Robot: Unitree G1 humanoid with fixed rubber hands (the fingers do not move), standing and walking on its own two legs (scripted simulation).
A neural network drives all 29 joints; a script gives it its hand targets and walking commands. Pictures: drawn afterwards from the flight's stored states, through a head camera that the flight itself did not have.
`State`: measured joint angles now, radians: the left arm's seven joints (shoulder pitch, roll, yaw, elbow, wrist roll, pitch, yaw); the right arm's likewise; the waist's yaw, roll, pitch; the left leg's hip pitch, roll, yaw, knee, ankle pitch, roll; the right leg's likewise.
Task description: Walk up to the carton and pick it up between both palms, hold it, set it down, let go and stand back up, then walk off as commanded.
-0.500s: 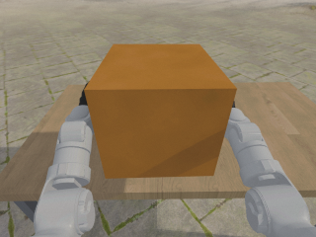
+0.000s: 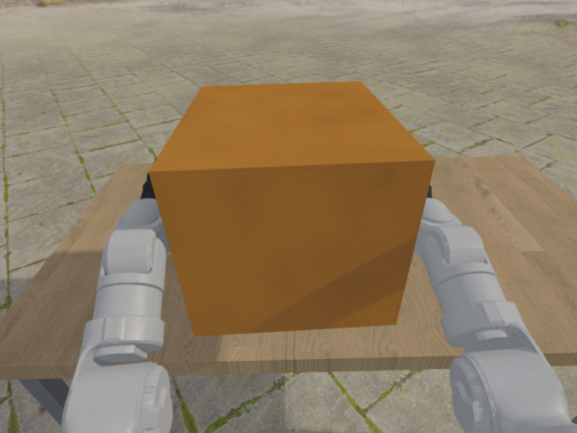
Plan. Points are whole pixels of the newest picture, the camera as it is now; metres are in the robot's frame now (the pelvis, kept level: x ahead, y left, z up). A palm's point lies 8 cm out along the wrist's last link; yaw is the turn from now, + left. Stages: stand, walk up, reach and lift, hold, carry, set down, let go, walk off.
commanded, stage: hold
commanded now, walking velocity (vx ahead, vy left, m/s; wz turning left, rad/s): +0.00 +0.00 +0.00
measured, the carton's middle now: (288, 192) +0.42 +0.01 +0.20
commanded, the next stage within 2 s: none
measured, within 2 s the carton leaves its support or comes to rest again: neither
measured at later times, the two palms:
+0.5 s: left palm (141, 198) +0.35 +0.20 +0.24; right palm (418, 198) +0.36 -0.16 +0.22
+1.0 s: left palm (158, 206) +0.36 +0.19 +0.22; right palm (425, 206) +0.36 -0.17 +0.21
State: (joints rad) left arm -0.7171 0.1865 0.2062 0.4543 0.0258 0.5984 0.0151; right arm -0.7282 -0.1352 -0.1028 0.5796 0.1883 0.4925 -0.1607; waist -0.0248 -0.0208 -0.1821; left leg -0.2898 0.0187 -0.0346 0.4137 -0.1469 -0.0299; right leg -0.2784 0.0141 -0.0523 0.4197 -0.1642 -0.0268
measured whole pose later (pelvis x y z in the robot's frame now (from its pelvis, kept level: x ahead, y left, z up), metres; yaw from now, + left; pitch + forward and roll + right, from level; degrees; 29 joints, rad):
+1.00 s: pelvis +0.01 +0.00 +0.00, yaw +0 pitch -1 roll +0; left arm -0.62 0.15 0.21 0.20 0.07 0.74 0.01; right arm -0.65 -0.14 -0.10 0.41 0.25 0.59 -0.17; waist -0.05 -0.02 -0.17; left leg -0.24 0.02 -0.04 0.41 -0.16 -0.03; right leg -0.23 0.01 -0.05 0.41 -0.18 -0.03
